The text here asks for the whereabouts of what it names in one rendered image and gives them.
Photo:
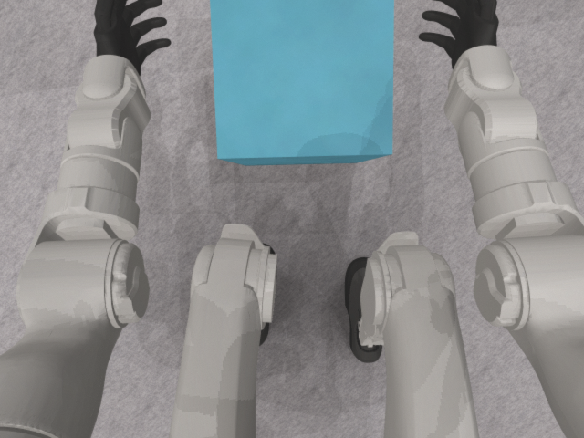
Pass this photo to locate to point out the robot right hand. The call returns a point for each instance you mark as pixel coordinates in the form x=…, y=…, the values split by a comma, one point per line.
x=476, y=26

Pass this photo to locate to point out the robot right forearm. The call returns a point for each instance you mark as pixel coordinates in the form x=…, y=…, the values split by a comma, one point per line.
x=515, y=188

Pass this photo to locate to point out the carton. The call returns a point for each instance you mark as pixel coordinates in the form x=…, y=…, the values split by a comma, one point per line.
x=302, y=81

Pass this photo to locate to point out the robot right foot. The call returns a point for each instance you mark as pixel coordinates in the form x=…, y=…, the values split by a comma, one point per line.
x=353, y=283

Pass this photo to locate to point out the robot left upper arm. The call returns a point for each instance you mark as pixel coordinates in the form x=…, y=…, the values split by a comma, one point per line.
x=76, y=296

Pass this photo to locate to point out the robot left hand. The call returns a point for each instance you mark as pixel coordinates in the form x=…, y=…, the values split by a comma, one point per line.
x=115, y=36

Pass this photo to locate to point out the robot right upper arm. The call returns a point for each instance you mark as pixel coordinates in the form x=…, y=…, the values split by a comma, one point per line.
x=534, y=287

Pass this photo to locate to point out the left robot thigh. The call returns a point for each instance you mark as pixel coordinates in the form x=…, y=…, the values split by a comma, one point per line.
x=216, y=390

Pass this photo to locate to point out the robot left forearm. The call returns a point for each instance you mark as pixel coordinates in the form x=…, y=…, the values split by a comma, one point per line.
x=100, y=167

